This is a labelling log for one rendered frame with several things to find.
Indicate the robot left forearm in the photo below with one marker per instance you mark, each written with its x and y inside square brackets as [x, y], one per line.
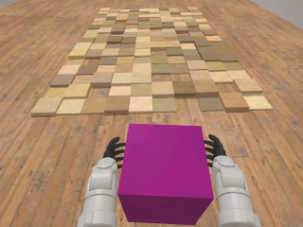
[99, 209]

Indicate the robot right hand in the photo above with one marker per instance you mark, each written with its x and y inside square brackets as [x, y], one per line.
[217, 149]

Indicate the robot left hand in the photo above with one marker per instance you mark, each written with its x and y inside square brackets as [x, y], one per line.
[111, 151]

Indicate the robot right forearm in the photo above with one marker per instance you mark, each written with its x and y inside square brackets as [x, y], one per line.
[233, 196]

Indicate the carton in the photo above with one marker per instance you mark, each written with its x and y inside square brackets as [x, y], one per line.
[165, 176]

